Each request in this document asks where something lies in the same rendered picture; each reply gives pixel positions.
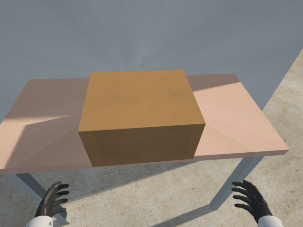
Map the right robot hand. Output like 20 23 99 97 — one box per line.
232 180 273 224

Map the right robot forearm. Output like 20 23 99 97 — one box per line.
258 216 285 227

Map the table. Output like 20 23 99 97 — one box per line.
0 74 289 224

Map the left robot hand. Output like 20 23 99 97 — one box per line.
34 181 69 218

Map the left robot forearm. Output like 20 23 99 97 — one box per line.
26 216 53 227

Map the carton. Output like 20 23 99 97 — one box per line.
78 70 206 167

